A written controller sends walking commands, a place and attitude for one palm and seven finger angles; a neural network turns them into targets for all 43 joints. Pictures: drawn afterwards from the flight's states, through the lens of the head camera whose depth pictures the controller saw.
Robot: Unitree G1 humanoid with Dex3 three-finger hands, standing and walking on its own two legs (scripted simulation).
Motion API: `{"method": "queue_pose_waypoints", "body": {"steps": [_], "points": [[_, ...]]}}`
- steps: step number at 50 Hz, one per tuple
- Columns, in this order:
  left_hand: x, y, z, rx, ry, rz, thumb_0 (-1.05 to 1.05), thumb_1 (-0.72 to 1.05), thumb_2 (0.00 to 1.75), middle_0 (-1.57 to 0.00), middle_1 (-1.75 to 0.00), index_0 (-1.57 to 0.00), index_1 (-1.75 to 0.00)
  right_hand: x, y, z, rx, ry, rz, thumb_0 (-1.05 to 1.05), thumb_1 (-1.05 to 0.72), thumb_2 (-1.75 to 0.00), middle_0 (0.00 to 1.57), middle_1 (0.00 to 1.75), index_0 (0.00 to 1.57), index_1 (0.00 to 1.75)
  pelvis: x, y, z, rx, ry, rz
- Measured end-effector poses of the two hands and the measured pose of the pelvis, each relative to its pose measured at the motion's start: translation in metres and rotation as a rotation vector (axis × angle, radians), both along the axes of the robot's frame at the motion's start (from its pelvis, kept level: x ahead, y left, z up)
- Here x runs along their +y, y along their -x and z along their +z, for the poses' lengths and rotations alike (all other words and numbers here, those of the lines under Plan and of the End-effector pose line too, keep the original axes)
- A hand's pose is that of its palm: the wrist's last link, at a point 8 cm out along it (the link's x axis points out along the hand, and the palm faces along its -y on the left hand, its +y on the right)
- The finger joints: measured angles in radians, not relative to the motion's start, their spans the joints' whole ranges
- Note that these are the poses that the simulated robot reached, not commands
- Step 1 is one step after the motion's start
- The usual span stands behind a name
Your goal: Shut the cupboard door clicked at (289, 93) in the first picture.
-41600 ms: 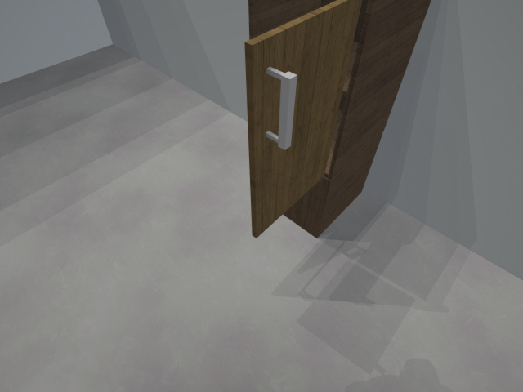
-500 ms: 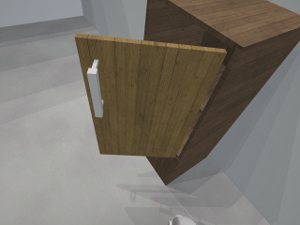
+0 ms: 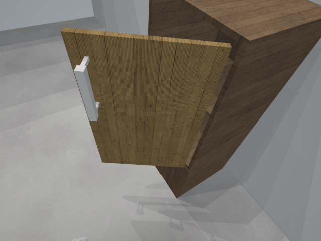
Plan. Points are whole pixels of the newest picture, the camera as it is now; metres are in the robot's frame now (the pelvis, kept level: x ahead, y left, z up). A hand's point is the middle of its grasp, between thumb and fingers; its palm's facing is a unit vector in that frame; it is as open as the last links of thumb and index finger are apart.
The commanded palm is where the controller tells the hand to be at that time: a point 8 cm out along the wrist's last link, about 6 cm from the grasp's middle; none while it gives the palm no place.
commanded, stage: come to a stop and stand still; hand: left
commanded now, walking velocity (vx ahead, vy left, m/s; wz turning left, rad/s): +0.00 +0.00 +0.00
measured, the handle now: (90, 90) +0.43 +0.22 +0.12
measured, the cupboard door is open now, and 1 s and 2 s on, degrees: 56 56 56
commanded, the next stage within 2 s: none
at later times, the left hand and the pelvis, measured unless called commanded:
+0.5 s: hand out of the picture -0.06 +0.20 -0.17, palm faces +0.02 -0.99 -0.15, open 7.4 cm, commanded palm none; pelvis -0.05 +0.04 +0.01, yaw -1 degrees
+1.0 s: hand out of the picture -0.19 +0.17 -0.16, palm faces +0.07 -0.99 -0.12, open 7.4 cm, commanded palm none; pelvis -0.10 +0.03 +0.01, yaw +0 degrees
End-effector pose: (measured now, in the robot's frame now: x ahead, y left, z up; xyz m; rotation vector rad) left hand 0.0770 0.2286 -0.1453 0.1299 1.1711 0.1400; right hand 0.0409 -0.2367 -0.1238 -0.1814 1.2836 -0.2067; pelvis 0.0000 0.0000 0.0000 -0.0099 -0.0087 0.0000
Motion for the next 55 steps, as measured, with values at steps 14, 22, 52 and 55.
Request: {"method": "queue_pose_waypoints", "body": {"steps": [14,22,52,55], "points": [[0.037,0.096,0.001,0.214,0.021,0.052,0.01,0.91,0.9,-0.2,-0.3,-0.2,-0.3,0.046,0.017,0.016,-0.036,0.019,0.029,0.0,-0.94,-0.9,0.2,0.3,0.2,0.3,0.038,0.023,0.014,0.018,0.001,-0.008],[0.028,0.13,0.001,0.262,0.028,0.026,0.01,0.91,0.9,-0.2,-0.3,-0.2,-0.3,0.052,0.056,0.004,0.012,-0.017,-0.009,0.0,-0.94,-0.9,0.2,0.3,0.2,0.3,0.042,0.042,0.011,0.022,-0.023,-0.02],[-0.016,0.275,0.009,0.407,0.083,0.096,0.01,0.91,0.9,-0.2,-0.3,-0.2,-0.3,0.063,0.166,-0.005,0.14,-0.094,-0.047,0.0,-0.91,-0.9,0.2,0.3,0.19,0.3,0.028,0.1,0.015,-0.024,0.006,0.002],[-0.02,0.28,0.01,0.397,0.092,0.104,0.01,0.91,0.9,-0.2,-0.3,-0.2,-0.3,0.061,0.169,-0.003,0.142,-0.089,-0.035,0.0,-0.92,-0.9,0.2,0.3,0.19,0.3,0.027,0.107,0.017,-0.018,0.006,0.004]]}}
